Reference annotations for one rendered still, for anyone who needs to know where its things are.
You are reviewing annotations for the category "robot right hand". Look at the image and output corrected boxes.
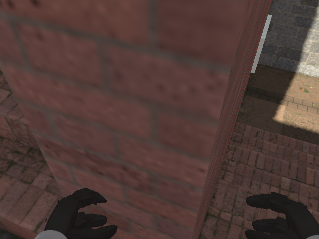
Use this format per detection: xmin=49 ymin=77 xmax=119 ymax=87
xmin=244 ymin=191 xmax=319 ymax=239

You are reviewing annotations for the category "robot left hand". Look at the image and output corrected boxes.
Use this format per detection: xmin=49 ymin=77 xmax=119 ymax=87
xmin=44 ymin=187 xmax=118 ymax=239

